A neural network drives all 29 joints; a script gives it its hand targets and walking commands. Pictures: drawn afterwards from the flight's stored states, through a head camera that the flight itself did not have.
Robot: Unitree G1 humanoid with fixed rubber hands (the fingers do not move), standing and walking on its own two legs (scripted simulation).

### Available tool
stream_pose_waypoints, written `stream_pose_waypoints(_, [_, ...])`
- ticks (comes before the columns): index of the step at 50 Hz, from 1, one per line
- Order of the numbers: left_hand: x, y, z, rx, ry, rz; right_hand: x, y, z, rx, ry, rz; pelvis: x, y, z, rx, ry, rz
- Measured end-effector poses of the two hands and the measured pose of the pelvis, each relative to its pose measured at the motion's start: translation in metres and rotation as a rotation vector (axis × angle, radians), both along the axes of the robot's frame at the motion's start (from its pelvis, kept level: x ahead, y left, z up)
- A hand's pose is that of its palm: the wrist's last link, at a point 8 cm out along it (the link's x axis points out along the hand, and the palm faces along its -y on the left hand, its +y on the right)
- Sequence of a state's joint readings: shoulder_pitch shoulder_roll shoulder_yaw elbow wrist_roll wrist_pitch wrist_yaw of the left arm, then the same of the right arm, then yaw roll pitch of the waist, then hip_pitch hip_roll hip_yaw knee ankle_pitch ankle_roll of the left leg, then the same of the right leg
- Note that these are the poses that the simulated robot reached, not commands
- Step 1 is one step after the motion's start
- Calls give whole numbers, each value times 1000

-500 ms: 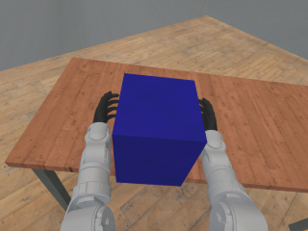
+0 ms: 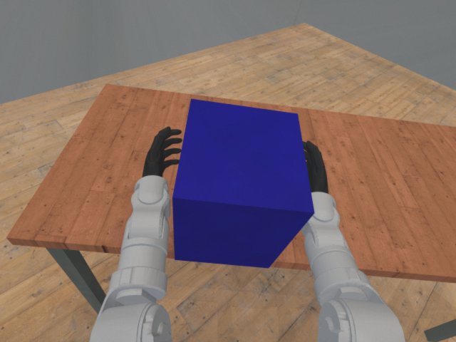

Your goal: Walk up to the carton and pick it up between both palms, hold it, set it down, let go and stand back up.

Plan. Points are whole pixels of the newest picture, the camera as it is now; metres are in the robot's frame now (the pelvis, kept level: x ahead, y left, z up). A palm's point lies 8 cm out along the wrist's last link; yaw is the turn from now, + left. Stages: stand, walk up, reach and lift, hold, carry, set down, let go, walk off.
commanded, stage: reach and lift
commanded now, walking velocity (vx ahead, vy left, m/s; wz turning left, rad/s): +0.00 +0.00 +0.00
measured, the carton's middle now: (233, 190) +0.38 +0.04 +0.05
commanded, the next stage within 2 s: none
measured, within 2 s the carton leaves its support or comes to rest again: neither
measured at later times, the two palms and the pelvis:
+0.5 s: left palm (155, 153) +0.35 +0.18 +0.15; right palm (323, 172) +0.38 -0.11 +0.14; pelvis +0.00 +0.00 +0.00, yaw +1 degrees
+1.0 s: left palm (162, 131) +0.36 +0.17 +0.19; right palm (342, 162) +0.37 -0.12 +0.18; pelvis +0.00 +0.01 +0.00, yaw +0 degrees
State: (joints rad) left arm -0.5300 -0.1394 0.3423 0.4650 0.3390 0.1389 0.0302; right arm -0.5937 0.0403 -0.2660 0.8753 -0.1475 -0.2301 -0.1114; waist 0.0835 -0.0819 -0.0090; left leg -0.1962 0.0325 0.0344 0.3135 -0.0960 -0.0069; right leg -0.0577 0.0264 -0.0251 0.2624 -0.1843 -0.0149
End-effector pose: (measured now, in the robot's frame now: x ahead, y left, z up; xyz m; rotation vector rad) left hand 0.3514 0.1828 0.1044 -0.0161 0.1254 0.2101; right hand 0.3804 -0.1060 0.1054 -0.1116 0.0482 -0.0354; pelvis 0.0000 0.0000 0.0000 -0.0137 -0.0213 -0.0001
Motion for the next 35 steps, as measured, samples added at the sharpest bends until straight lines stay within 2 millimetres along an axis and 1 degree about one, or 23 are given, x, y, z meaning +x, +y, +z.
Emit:
stream_pose_waypoints(6, [4,-10,16,3,-44,-19,-2,-10,14,1,-44,-21,-4,-3,0,2,-5,-12])
stream_pose_waypoints(10, [4,-13,21,5,-28,-24,-3,-13,17,4,-28,-26,-5,-4,1,5,-21,-18])
stream_pose_waypoints(16, [1,-9,26,4,-17,-14,-3,-9,21,17,-17,-16,-5,-5,1,5,-37,-14])
stream_pose_waypoints(24, [1,-1,41,5,-36,-5,0,-1,35,30,-35,-8,-5,-3,0,4,-49,9])
stream_pose_waypoints(30, [7,-4,50,1,-18,-24,0,-4,43,33,-16,-28,-3,0,-1,7,-67,15])
stream_pose_waypoints(35, [9,-9,62,3,-30,-43,-4,-10,53,55,-28,-49,0,5,-1,5,-79,11])
